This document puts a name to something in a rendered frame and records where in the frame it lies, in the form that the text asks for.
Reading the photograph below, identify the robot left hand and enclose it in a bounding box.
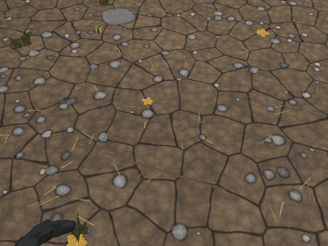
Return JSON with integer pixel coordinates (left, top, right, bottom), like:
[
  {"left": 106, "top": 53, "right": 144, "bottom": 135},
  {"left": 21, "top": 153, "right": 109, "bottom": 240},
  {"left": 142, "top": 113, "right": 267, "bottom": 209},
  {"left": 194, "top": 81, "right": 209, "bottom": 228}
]
[{"left": 15, "top": 219, "right": 76, "bottom": 246}]

